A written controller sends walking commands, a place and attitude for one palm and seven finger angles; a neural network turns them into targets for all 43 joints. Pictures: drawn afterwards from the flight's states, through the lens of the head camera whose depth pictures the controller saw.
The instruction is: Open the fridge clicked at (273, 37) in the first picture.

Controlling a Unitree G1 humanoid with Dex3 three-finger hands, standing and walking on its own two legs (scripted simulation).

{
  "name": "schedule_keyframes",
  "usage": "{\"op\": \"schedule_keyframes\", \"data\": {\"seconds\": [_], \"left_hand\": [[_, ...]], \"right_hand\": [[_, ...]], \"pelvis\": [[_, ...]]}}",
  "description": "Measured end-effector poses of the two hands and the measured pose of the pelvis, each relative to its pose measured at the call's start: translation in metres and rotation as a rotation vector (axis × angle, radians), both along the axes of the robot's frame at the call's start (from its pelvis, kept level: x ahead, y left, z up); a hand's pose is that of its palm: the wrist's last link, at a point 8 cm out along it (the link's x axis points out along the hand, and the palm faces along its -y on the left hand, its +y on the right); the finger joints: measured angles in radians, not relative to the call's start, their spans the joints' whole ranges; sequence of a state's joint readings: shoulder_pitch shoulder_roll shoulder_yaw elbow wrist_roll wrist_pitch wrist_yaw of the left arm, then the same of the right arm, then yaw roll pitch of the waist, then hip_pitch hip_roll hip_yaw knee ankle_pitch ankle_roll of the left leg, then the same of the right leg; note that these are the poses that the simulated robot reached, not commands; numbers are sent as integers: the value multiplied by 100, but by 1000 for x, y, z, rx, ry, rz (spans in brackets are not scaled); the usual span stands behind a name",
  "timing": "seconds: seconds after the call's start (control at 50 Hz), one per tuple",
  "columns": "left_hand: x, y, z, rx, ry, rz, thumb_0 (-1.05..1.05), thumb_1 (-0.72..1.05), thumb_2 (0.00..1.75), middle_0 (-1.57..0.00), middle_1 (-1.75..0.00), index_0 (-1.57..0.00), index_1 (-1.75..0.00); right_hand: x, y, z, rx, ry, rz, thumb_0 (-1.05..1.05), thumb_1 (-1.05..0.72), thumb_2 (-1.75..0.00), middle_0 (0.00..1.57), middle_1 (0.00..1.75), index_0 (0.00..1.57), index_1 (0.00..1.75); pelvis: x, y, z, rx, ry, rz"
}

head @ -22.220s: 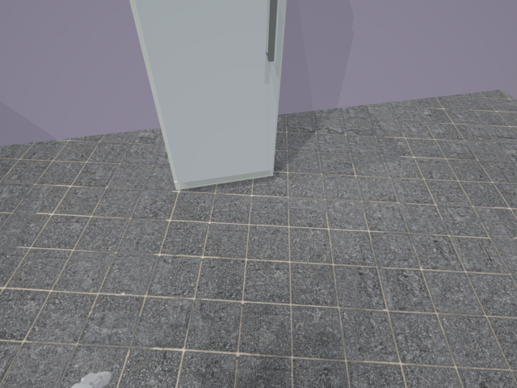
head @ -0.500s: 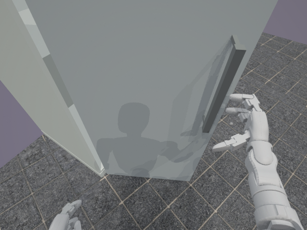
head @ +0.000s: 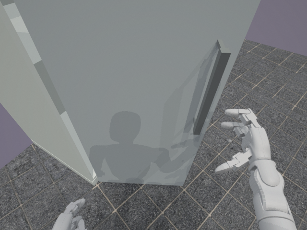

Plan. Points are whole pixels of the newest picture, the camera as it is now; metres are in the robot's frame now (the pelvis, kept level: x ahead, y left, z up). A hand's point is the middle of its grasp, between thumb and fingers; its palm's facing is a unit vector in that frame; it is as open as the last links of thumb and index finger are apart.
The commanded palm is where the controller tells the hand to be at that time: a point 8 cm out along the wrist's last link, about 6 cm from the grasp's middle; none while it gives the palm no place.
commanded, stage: slip the hand off the handle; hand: right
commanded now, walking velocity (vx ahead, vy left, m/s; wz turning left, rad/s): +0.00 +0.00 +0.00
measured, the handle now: (206, 95) +0.46 -0.12 +0.12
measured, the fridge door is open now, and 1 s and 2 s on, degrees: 61 61 61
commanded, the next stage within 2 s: draw the hand back to the body in 0.46 s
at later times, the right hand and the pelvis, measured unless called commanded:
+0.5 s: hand (226, 172) +0.25 -0.15 +0.08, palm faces +0.01 +0.99 -0.13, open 14.7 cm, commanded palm +0.22 -0.20 +0.10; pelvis -0.02 +0.00 +0.00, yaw -1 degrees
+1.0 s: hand (255, 169) +0.24 -0.19 +0.12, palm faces +0.31 +0.95 +0.00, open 14.7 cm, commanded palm +0.19 -0.23 +0.13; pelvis +0.00 +0.01 +0.01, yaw -2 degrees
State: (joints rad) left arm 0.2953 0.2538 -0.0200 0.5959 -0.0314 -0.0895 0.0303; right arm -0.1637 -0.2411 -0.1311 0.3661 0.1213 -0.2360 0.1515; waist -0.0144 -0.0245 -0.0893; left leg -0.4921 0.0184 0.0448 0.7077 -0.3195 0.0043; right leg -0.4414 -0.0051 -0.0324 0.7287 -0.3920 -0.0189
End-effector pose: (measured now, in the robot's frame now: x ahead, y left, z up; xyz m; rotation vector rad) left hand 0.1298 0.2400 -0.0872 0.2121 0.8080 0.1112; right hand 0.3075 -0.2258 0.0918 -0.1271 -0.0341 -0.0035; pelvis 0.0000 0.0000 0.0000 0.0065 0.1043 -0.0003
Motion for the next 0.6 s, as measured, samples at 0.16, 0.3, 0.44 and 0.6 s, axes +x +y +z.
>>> {"op": "schedule_keyframes", "data": {"seconds": [0.16,0.3,0.44,0.6], "left_hand": [[4,-6,8,-1,-69,-16,2,91,90,-21,-30,-20,-30],[17,-16,15,-10,-138,-58,2,91,90,-21,-30,-20,-30],[26,-22,21,-15,-186,-85,2,91,90,-21,-30,-20,-30],[30,-23,19,-10,-186,-108,2,91,90,-21,-30,-20,-30]], "right_hand": [[-36,12,-5,-5,0,-11,-1,54,-20,25,115,26,115],[-58,13,2,-16,-22,-21,-1,55,-20,25,115,26,115],[-76,19,-5,-6,23,-13,-1,55,-20,25,115,26,115],[-84,24,-2,-19,3,-19,-1,55,-20,25,115,26,115]], "pelvis": [[-8,-2,-1,-3,-27,3],[-15,-1,-2,-1,-47,-6],[-17,0,-2,0,-55,-13],[-14,3,-4,0,-52,-19]]}}
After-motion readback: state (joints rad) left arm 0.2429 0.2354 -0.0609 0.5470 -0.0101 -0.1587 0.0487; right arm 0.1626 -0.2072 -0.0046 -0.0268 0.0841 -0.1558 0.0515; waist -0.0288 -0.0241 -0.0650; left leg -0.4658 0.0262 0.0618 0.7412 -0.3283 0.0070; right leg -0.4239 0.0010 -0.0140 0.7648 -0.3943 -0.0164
